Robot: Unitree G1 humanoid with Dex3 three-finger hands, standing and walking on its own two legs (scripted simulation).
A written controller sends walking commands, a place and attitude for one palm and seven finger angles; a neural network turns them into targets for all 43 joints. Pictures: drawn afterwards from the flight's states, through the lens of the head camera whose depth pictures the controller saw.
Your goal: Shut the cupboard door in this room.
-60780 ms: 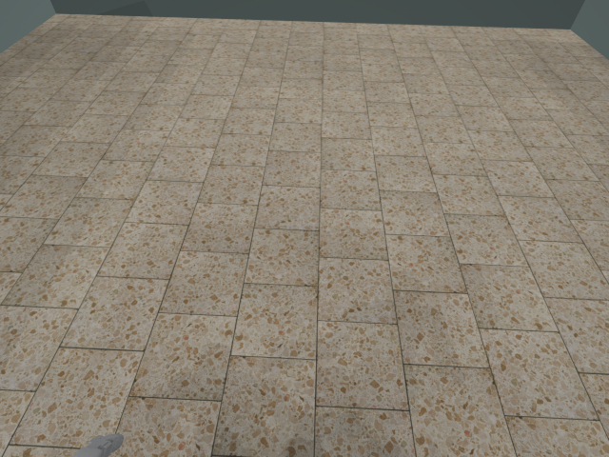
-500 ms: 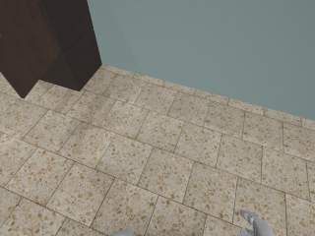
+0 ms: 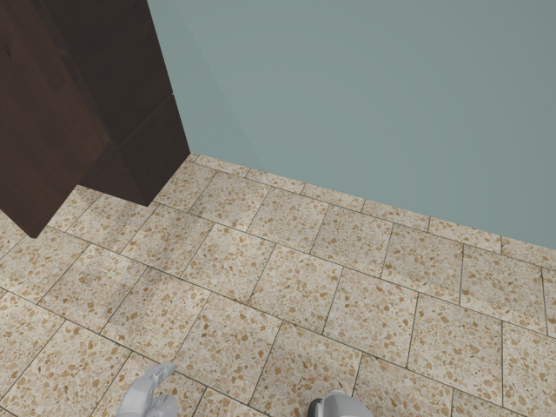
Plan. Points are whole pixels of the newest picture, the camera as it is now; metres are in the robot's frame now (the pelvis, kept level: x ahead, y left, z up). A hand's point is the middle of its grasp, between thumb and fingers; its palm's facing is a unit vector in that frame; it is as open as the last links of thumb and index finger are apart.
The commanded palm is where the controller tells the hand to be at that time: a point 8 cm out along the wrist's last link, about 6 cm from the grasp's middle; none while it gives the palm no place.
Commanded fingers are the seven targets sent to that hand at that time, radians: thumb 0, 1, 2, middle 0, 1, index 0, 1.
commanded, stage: walk to a spot facing it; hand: left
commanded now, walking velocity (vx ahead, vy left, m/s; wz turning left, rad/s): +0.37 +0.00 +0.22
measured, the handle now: out of the picture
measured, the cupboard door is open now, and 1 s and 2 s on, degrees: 100 100 100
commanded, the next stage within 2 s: turn to face it in 0.78 s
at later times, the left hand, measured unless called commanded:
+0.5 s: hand out of the picture +0.09 +0.14 -0.15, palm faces +0.31 -0.94 -0.17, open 7.4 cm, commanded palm none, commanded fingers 0.00 0.90 0.90 -0.20 -0.30 -0.20 -0.30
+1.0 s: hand (147, 240) +0.48 +0.28 -0.14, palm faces +0.21 -0.96 -0.20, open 7.4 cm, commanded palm none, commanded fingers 0.00 0.90 0.90 -0.20 -0.30 -0.20 -0.30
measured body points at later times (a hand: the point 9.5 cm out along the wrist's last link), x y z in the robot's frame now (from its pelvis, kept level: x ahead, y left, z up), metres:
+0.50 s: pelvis +0.20 +0.00 +0.01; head +0.24 +0.02 +0.46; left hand +0.08 +0.19 -0.14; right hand +0.35 -0.20 -0.13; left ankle +0.30 +0.14 -0.69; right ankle +0.13 -0.11 -0.72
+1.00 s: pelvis +0.41 +0.08 +0.02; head +0.43 +0.09 +0.47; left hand +0.47 +0.33 -0.12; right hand +0.43 -0.16 -0.13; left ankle +0.31 +0.13 -0.72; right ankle +0.56 -0.04 -0.68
